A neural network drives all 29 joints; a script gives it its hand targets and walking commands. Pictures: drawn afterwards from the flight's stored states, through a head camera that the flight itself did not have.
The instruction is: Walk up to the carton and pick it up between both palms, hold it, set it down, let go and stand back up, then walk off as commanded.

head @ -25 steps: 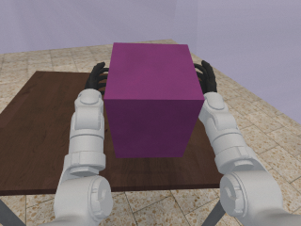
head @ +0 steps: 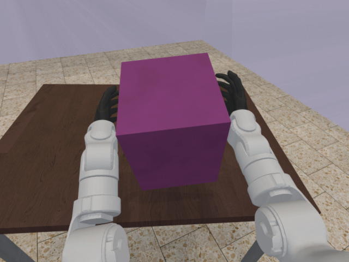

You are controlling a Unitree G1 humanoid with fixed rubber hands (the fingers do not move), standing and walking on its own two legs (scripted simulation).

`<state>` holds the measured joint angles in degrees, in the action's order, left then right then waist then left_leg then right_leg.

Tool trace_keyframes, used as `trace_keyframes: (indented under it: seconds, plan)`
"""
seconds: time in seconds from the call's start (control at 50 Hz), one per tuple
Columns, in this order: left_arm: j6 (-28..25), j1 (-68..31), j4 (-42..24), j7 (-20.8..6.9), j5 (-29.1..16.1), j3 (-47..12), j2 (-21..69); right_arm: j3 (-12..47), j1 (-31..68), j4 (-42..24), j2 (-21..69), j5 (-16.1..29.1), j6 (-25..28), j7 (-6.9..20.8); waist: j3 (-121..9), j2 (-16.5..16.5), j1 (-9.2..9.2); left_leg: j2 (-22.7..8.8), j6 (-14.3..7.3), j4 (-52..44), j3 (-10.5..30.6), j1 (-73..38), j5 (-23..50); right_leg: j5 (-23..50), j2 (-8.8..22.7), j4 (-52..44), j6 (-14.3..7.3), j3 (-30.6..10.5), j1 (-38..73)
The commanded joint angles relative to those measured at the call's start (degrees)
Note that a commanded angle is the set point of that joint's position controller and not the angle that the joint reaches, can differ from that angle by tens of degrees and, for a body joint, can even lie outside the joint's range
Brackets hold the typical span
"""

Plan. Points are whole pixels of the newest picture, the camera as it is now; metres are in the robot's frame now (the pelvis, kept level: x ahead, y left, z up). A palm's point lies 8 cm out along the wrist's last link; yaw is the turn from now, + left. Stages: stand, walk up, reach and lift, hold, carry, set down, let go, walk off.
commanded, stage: set down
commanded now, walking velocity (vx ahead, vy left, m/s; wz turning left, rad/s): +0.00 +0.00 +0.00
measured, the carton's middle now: (172, 126) +0.42 +0.02 +0.14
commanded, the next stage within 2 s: none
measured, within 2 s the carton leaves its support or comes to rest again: neither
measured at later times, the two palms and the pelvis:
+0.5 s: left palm (120, 131) +0.41 +0.14 +0.13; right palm (240, 117) +0.42 -0.14 +0.17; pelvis +0.01 -0.01 +0.00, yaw +0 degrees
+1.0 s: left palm (125, 131) +0.43 +0.14 +0.12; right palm (239, 118) +0.44 -0.15 +0.15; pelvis +0.02 -0.01 +0.00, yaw +0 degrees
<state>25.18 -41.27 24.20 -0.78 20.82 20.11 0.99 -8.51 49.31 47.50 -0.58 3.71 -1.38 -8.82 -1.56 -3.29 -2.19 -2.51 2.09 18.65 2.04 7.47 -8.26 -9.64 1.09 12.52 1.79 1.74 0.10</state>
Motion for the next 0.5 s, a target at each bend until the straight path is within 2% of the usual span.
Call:
trace_keyframes:
  seconds: [0.0,0.04,0.1,0.12,0.22,0.32,0.36,0.44,0.48]
  plan:
    - [-4.8,-32.9,2.0,-8.8,-3.4,-16.8,29.6,6.7,31.8,-1.5,23.0,-4.9,4.5,8.0,-16.1,6.0,-0.67,2.9,2.3,-0.4,-7.5,-18.9,18.9,6.2,-4.3,-1.0,0.4,5.6,1.1]
    - [-5.4,-34.5,3.2,-8.4,-3.3,-15.4,29.1,4.6,33.1,-0.7,22.8,-6.6,4.9,8.9,-15.3,5.1,0.20,2.6,2.0,-1.6,-7.8,-17.3,14.9,2.5,-4.1,-1.2,0.4,5.9,-0.5]
    - [-7.4,-38.8,4.1,-7.2,-3.7,-14.8,29.3,2.5,36.0,-0.3,23.1,-8.0,6.2,10.1,-16.6,5.7,1.39,2.4,2.1,-2.4,-8.2,-16.0,11.7,-0.3,-4.1,-1.0,0.5,6.2,-2.8]
    - [-8.2,-39.8,4.0,-6.6,-3.9,-14.9,29.5,2.7,36.9,-0.3,23.4,-8.3,6.7,10.5,-17.6,5.6,1.96,2.3,2.1,-2.4,-8.2,-16.2,12.1,-0.1,-4.1,-0.9,0.3,6.3,-3.3]
    - [-12.6,-44.3,4.5,-4.0,-4.9,-15.9,31.0,2.0,37.4,2.3,25.2,-9.8,8.9,11.7,-22.5,6.4,2.52,2.1,2.9,-1.3,-8.3,-17.7,15.8,2.8,-4.1,-0.4,0.0,6.4,-4.5]
    - [-13.0,-41.1,7.4,-3.5,-2.6,-12.5,29.3,0.9,33.5,6.3,25.3,-11.0,7.7,12.4,-18.3,5.6,4.05,2.0,2.1,-2.6,-8.9,-17.0,14.3,2.3,-3.8,-0.6,0.4,6.1,-4.7]
    - [-13.0,-40.4,7.0,-3.5,-2.6,-12.4,29.5,1.6,33.6,5.6,25.4,-11.0,7.8,12.4,-19.3,5.2,4.19,1.9,2.3,-2.0,-8.9,-17.7,16.8,4.4,-4.0,-0.2,0.6,6.0,-4.1]
    - [-14.2,-40.1,5.0,-2.9,-3.2,-13.7,30.8,3.5,33.7,3.7,25.9,-10.3,8.7,12.1,-23.9,6.2,4.23,1.6,3.3,0.7,-8.3,-21.9,27.2,10.6,-4.7,0.4,0.5,6.2,-4.6]
    - [-14.7,-39.5,4.7,-2.9,-3.2,-13.9,30.9,4.3,32.7,3.6,26.6,-10.0,8.8,11.9,-25.0,5.9,4.22,1.6,3.3,1.4,-8.3,-22.1,29.3,12.8,-4.7,0.7,0.7,6.1,-4.1]
